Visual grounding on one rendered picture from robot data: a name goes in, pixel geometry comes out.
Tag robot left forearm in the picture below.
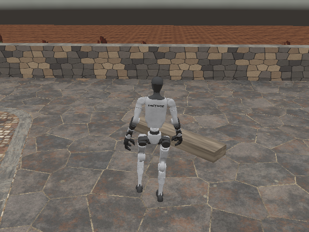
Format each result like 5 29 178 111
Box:
126 116 137 139

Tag left robot shin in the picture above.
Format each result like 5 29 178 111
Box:
137 154 144 186

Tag right robot upper arm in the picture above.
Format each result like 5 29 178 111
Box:
167 98 179 125

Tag robot right forearm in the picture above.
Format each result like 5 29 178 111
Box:
173 118 182 137

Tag robot left hand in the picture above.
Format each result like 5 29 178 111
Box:
124 138 135 151

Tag robot head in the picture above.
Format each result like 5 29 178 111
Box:
148 76 165 100

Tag left robot upper arm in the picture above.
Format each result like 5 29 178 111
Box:
132 97 146 124

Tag robot right hand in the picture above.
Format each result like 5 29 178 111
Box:
171 135 183 146

